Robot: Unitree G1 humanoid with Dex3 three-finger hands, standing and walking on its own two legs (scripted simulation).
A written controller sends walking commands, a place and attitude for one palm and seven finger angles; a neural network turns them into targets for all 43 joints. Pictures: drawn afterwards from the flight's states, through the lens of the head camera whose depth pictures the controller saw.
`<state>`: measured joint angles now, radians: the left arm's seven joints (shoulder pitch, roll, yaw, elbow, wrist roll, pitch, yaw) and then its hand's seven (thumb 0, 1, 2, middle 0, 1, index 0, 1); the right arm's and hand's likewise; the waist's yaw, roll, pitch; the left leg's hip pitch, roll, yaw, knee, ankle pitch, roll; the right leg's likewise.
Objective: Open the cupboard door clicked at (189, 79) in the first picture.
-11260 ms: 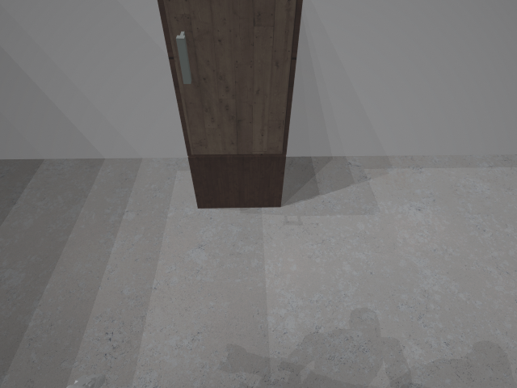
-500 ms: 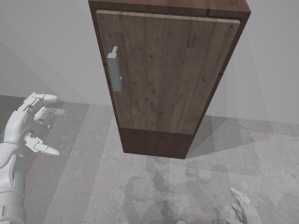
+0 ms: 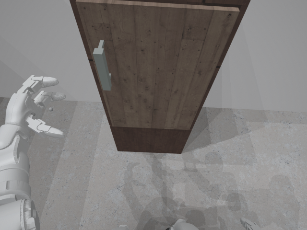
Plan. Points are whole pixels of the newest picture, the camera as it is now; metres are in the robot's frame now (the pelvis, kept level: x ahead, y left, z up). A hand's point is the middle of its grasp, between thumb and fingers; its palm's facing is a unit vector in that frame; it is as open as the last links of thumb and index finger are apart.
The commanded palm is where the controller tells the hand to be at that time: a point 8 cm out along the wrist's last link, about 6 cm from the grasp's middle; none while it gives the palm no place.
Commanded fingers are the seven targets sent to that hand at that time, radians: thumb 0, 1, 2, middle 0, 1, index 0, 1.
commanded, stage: move the hooked fingers beside the handle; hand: left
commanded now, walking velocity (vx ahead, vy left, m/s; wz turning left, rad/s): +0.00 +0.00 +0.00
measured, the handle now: (104, 66) +0.56 +0.16 +0.07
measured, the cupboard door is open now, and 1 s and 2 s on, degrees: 0 0 0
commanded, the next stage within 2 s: slide the fingers in behind the handle in 2.00 s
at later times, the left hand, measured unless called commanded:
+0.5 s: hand (70, 86) +0.46 +0.23 +0.08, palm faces -0.03 -1.00 +0.00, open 14.0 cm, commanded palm +0.44 +0.28 +0.08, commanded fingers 0.00 -0.50 0.30 -0.30 -1.20 -0.30 -1.20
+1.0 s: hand (83, 69) +0.53 +0.21 +0.08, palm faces -0.02 -1.00 -0.02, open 13.9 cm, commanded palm +0.49 +0.26 +0.07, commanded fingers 0.00 -0.50 0.30 -0.30 -1.20 -0.30 -1.20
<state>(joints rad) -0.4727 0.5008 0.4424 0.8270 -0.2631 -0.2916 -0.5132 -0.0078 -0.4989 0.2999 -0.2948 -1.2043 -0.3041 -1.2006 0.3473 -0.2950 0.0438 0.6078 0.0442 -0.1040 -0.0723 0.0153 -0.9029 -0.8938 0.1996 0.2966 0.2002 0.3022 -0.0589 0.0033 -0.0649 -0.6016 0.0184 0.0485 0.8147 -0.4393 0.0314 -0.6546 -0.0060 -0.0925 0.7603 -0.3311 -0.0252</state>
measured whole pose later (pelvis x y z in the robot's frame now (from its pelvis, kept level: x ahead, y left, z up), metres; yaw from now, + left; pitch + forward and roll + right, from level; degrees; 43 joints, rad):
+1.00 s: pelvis +0.00 +0.00 -0.01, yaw -2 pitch +21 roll -2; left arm -0.98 0.67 0.48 1.27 -0.07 -0.35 -0.36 -0.01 -0.50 0.30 -0.30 -1.20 -0.31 -1.20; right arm 0.42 -0.29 0.06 0.61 0.00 0.06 -0.03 0.01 -0.90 -0.89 0.20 0.30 0.20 0.30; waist -0.21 0.01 -0.07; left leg -0.81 0.04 0.06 0.90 -0.46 0.03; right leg -0.86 0.02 -0.08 0.82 -0.33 -0.03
